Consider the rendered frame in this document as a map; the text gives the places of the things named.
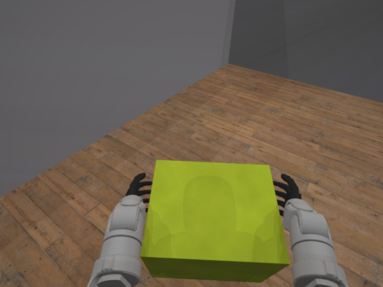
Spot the carton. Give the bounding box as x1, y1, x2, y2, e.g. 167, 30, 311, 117
140, 160, 290, 283

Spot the robot right forearm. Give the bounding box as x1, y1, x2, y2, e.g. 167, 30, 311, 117
282, 199, 349, 287

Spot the left robot hand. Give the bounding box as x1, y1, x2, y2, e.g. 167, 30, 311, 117
126, 173, 153, 212

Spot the right robot hand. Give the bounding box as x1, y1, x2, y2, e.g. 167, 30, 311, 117
273, 173, 302, 216

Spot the robot left forearm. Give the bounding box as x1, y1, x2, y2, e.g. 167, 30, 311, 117
87, 195, 145, 287

